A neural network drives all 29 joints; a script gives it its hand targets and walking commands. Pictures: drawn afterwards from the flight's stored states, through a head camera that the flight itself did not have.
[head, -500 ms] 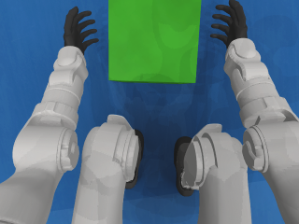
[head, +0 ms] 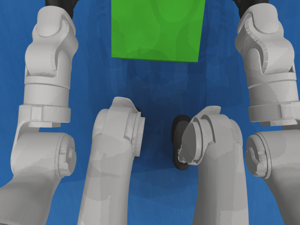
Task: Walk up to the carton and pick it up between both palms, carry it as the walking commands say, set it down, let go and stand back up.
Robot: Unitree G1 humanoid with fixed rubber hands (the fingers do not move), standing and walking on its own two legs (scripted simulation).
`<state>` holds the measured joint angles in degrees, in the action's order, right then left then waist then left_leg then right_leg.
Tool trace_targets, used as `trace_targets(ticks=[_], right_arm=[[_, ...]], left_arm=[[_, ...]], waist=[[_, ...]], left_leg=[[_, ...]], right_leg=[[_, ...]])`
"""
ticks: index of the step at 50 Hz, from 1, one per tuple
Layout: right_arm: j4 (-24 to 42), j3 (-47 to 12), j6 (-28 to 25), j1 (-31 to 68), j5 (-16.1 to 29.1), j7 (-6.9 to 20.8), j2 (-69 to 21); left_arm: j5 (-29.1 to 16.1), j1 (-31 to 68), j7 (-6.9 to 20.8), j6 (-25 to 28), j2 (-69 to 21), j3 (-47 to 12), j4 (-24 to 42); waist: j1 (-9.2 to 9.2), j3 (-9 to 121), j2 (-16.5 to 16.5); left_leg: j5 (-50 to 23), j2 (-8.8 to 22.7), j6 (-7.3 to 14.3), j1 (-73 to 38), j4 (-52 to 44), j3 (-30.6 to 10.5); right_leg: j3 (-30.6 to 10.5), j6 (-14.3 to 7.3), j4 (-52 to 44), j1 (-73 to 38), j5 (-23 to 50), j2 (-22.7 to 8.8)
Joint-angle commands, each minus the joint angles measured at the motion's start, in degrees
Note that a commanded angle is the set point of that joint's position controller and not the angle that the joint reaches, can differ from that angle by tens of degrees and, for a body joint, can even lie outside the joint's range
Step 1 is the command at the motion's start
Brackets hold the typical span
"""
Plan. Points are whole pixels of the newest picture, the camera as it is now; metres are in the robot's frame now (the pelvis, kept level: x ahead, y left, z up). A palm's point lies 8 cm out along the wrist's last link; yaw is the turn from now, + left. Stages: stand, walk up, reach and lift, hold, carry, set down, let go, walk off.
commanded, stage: set down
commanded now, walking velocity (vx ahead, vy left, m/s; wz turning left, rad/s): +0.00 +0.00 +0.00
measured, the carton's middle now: (156, 6) +0.55 +0.05 -0.30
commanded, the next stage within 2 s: let go in 0.98 s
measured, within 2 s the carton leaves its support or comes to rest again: neither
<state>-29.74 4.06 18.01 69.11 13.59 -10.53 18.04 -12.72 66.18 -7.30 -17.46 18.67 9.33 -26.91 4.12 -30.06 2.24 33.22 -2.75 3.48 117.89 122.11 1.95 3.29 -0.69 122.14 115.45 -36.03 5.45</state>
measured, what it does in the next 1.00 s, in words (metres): rises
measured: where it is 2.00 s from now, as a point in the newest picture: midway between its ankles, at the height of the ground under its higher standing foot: (155, 147)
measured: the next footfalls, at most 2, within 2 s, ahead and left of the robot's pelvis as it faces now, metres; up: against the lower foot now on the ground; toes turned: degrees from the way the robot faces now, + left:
none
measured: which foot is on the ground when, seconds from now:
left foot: down 0.00-1.00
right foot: down 0.00-1.00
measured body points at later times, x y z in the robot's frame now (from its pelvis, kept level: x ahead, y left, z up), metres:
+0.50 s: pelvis -0.02 +0.00 +0.10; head +0.34 +0.05 +0.36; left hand +0.51 +0.25 -0.03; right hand +0.54 -0.12 -0.01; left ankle +0.12 +0.09 -0.37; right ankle +0.11 -0.10 -0.37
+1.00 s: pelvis +0.01 +0.00 +0.24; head +0.34 +0.04 +0.52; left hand +0.50 +0.26 +0.12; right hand +0.55 -0.12 +0.12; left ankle +0.12 +0.09 -0.37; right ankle +0.11 -0.10 -0.37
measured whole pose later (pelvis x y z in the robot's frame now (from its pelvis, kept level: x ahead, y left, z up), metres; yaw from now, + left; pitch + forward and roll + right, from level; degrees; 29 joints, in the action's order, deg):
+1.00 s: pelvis +0.01 +0.00 +0.24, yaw +2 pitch +22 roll -2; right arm -31.3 8.3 21.8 65.5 7.1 -7.9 16.0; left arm -7.0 63.3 -4.2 -21.0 20.1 12.3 -30.4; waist 3.5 -29.1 1.7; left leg 20.8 -4.1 2.1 73.8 72.5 -1.6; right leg -0.6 -0.7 72.2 71.8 -22.8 5.4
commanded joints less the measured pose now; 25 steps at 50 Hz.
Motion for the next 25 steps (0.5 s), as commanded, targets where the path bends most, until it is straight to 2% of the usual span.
trace_targets(ticks=[1, 2, 3, 4, 5, 6, 8, 9, 10, 11, 12, 13, 14, 15, 16, 17, 18, 19, 20, 21, 22, 23, 24, 25], right_arm=[[-3.05, 8.96, -2.48, 12.34, -6.06, -0.57, 4.82], [0.70, 8.02, -2.99, 12.11, -6.90, -0.77, 4.82], [-1.13, 8.17, -3.28, 14.09, -6.81, -0.77, 4.60], [0.16, 8.69, -3.57, 14.60, -7.79, -0.80, 6.88], [-0.55, 7.98, -3.90, 15.71, -7.75, -0.51, 6.87], [2.98, 7.06, -3.76, 15.98, -7.34, -0.34, 5.22], [7.06, 5.30, -2.31, 15.77, -6.50, -0.29, 5.37], [7.59, 5.69, -1.64, 16.88, -7.07, -0.13, 7.29], [8.94, 4.33, -0.65, 18.18, -5.61, 0.15, 6.08], [11.93, 3.69, -0.13, 17.36, -5.52, 0.20, 6.73], [8.41, 4.35, 0.78, 18.30, -5.42, 0.38, 8.17], [13.52, 4.54, 1.06, 18.67, -4.84, 0.52, 8.17], [14.48, 4.47, 2.22, 19.83, -4.29, 0.35, 8.26], [14.88, 3.99, 3.09, 18.87, -3.40, 0.39, 8.82], [13.83, 3.96, 3.78, 18.63, -3.90, 0.53, 9.75], [14.78, 4.22, 4.31, 20.11, -3.03, 0.40, 10.48], [14.10, 3.17, 5.24, 18.71, -3.42, 0.24, 8.41], [12.95, 3.06, 5.55, 18.64, -2.52, 0.35, 7.77], [10.83, 4.06, 5.87, 17.77, -3.68, 0.41, 8.35], [10.17, 3.86, 6.02, 17.96, -3.08, 0.50, 8.12], [10.04, 4.98, 6.13, 16.90, -3.96, 0.65, 7.47], [8.64, 4.47, 6.28, 17.86, -3.38, 0.59, 7.65], [8.91, 4.72, 5.97, 19.27, -3.26, 0.59, 6.59], [10.85, 5.33, 6.17, 18.89, -3.22, 0.46, 7.69]], left_arm=[[4.57, 11.30, 0.37, 2.41, 9.51, 5.17, -5.37], [2.98, 10.04, 0.74, 2.85, 6.93, 3.16, -2.98], [2.79, 14.35, 1.00, 3.02, 8.11, 4.04, -3.31], [1.44, 14.78, 1.08, 2.96, 7.20, 1.93, -2.27], [2.33, 15.22, 1.33, 3.26, 8.01, 2.80, -4.00], [0.01, 15.84, 1.53, 3.16, 5.88, 0.66, 0.18], [-0.14, 16.69, 1.52, 2.08, 8.81, 1.92, 5.66], [-0.70, 17.78, 1.44, 1.10, 9.45, 2.35, 5.86], [-0.86, 18.36, 1.09, 0.47, 11.06, 1.92, 8.54], [-0.68, 16.46, 0.86, -0.18, 10.87, 1.57, 10.02], [-0.39, 18.20, 0.99, -1.10, 11.64, 2.16, 5.40], [-0.88, 19.46, 0.73, -1.37, 12.49, 3.85, 12.27], [-0.13, 20.10, 0.28, -2.56, 13.84, 3.62, 13.48], [-1.14, 18.08, 0.31, -3.62, 13.15, 2.73, 12.75], [0.03, 18.15, 0.10, -4.15, 14.44, 4.00, 12.68], [0.72, 19.19, 0.31, -4.62, 15.10, 5.61, 12.89], [1.27, 16.28, 0.26, -5.25, 15.27, 4.53, 11.30], [1.88, 16.28, 0.49, -5.54, 14.37, 4.23, 9.84], [2.49, 16.52, 0.69, -5.79, 15.08, 4.00, 7.32], [2.24, 17.24, 0.85, -5.88, 14.56, 3.85, 8.01], [2.62, 16.72, 0.78, -5.75, 14.14, 3.16, 7.85], [2.99, 17.96, 0.86, -5.88, 14.42, 4.37, 7.25], [4.20, 19.56, 0.99, -5.63, 14.40, 3.98, 7.63], [2.81, 20.16, 0.74, -5.88, 14.18, 2.91, 9.98]], waist=[[0.33, 104.70, -5.47], [-1.23, 110.88, -3.96], [-0.47, 108.29, -4.61], [-3.17, 114.08, -5.10], [-1.33, 111.78, -5.73], [-3.15, 114.80, -4.88], [-1.55, 123.27, -5.23], [-2.21, 121.96, -4.51], [-1.21, 126.89, -5.22], [-0.86, 129.34, -3.42], [-1.81, 124.61, -3.17], [0.21, 127.16, -2.43], [-1.40, 130.91, -1.93], [-1.14, 132.14, -1.86], [0.12, 130.10, -1.20], [0.21, 130.78, -1.04], [0.27, 131.99, -0.42], [1.23, 129.80, -1.49], [-0.02, 128.62, -1.40], [0.88, 126.80, -1.98], [0.06, 127.31, -2.40], [0.61, 125.90, -3.36], [1.95, 123.81, -5.04], [-0.36, 129.61, -5.70]], left_leg=[[-21.81, -0.65, -3.47, -49.74, -18.46, -3.82], [-23.56, -1.00, -3.89, -51.50, -18.52, -2.70], [-23.16, -1.07, -3.73, -49.29, -19.34, -2.58], [-25.75, -1.09, -4.30, -53.37, -19.61, -2.85], [-25.25, -0.79, -4.10, -52.49, -19.45, -2.90], [-26.79, -1.27, -4.36, -54.61, -21.08, -3.13], [-27.88, -1.17, -4.27, -60.23, -23.13, -2.50], [-26.95, -0.90, -4.56, -60.55, -24.09, -2.46], [-30.83, -1.02, -4.46, -64.97, -24.15, -2.76], [-32.79, -1.25, -4.27, -66.82, -25.20, -2.82], [-29.59, -0.66, -4.14, -64.44, -25.52, -3.00], [-27.74, -1.12, -4.28, -66.68, -27.67, -2.88], [-28.69, -1.49, -3.74, -68.19, -28.12, -2.28], [-28.03, -1.11, -3.70, -70.22, -29.39, -2.72], [-28.09, -1.07, -3.74, -69.44, -30.45, -2.92], [-25.62, -0.98, -3.70, -69.43, -30.42, -1.56], [-24.52, -1.07, -3.36, -70.67, -31.86, -2.16], [-24.75, -1.19, -3.23, -68.69, -31.79, -1.22], [-24.43, -1.09, -3.24, -68.82, -32.86, -1.70], [-23.32, -1.28, -3.25, -69.13, -33.88, -1.26], [-21.52, -0.87, -3.58, -70.66, -35.09, -1.66], [-20.45, -0.80, -3.72, -69.96, -36.03, -1.23], [-20.03, -0.95, -3.69, -69.77, -36.39, -0.78], [-20.26, -0.36, -3.99, -75.32, -38.26, -1.72]], right_leg=[[-0.44, -0.80, -15.55, -26.66, 11.89, 1.31], [-0.99, -0.97, -17.22, -32.06, 14.57, 1.16], [-0.31, -0.63, -16.45, -30.45, 14.87, 1.86], [-0.24, -0.89, -17.48, -33.76, 16.82, 1.73], [-0.41, -0.90, -16.93, -30.97, 14.77, 1.69], [0.21, -1.10, -18.80, -34.49, 17.02, 1.88], [-0.04, -1.12, -20.73, -39.87, 17.81, 2.34], [0.64, -1.20, -22.12, -39.60, 16.99, 2.19], [0.87, -1.38, -22.27, -41.07, 18.64, 1.93], [0.99, -1.21, -23.11, -43.41, 20.03, 2.17], [0.37, -1.55, -24.38, -40.06, 16.71, 1.68], [1.24, -1.25, -25.28, -43.27, 16.63, 1.58], [1.11, -1.14, -25.94, -46.15, 17.83, 2.17], [1.41, -1.21, -26.95, -47.81, 17.62, 1.40], [0.92, -1.20, -27.14, -47.29, 16.79, 1.37], [0.70, -1.52, -28.81, -48.58, 15.66, 1.22], [0.74, -1.17, -29.63, -50.34, 15.60, 0.93], [-0.25, -1.36, -30.59, -50.83, 16.03, 0.66], [-0.02, -0.95, -31.22, -50.09, 15.84, 0.65], [-0.34, -0.93, -32.35, -49.90, 14.41, 0.54], [-0.05, -0.94, -33.95, -50.36, 13.20, 0.59], [-0.75, -1.27, -35.55, -49.55, 12.12, 0.73], [-0.69, -1.01, -35.60, -49.33, 11.54, 0.43], [-0.20, -1.15, -36.91, -51.32, 12.63, 0.84]])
